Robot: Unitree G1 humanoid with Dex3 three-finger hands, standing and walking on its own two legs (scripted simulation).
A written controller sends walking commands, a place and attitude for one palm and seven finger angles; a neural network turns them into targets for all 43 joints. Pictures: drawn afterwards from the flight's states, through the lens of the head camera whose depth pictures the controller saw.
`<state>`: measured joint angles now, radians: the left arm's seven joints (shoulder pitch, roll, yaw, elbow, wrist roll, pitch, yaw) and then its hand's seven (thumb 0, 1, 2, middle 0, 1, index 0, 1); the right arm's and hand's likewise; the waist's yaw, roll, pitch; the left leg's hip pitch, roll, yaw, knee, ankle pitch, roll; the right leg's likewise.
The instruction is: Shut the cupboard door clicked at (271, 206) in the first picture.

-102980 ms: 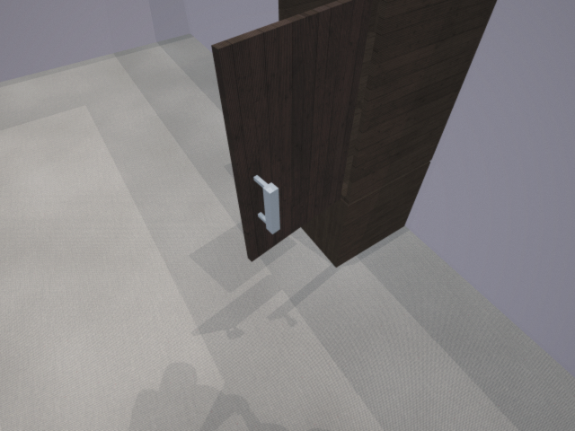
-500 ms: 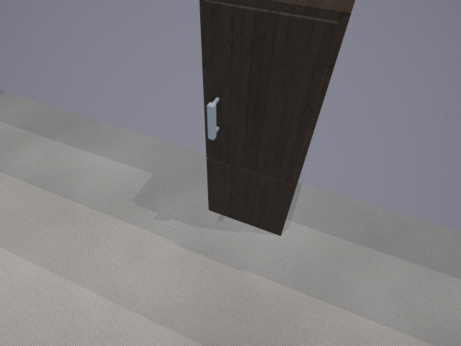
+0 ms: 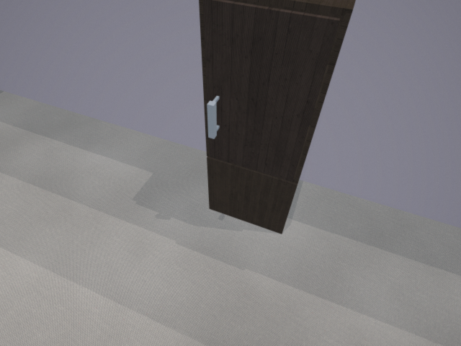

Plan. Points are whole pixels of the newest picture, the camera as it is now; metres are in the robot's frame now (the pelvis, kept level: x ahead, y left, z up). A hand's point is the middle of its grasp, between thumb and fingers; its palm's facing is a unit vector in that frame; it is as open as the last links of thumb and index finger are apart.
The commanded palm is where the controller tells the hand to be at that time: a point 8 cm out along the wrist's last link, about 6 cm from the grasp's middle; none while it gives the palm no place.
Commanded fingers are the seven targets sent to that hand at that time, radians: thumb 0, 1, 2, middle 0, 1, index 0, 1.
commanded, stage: look to check the result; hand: left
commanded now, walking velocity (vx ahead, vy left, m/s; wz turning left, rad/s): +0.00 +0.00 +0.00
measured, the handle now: (214, 117) +0.85 +0.10 -0.12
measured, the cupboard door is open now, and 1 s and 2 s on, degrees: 0 0 0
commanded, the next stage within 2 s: stand and wait in 0.04 s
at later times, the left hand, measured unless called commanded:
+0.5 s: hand out of the picture -0.01 +0.16 -0.18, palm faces +0.03 -0.98 -0.17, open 7.4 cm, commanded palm none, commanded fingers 0.00 0.90 0.90 -0.20 -0.30 -0.20 -0.30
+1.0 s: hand out of the picture +0.02 +0.17 -0.18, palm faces +0.02 -0.98 -0.18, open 7.4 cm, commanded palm none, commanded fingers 0.00 0.90 0.90 -0.20 -0.30 -0.20 -0.30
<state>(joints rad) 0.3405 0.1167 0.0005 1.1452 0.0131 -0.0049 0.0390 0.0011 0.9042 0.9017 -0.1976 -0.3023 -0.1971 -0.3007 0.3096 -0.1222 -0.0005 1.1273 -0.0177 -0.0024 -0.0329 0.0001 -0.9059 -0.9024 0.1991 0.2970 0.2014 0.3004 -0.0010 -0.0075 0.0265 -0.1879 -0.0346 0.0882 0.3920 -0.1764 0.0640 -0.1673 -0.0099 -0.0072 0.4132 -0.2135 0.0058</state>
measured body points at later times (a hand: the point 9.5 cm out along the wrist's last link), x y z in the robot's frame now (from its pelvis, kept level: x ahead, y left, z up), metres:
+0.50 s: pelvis +0.02 +0.00 +0.00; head +0.03 +0.00 +0.45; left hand -0.01 +0.21 -0.16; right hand -0.01 -0.21 -0.16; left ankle +0.03 +0.08 -0.74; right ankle +0.01 -0.12 -0.74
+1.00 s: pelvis +0.03 +0.00 +0.00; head +0.04 +0.01 +0.45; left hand +0.02 +0.22 -0.16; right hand +0.03 -0.23 -0.16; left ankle +0.03 +0.08 -0.74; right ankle +0.01 -0.12 -0.74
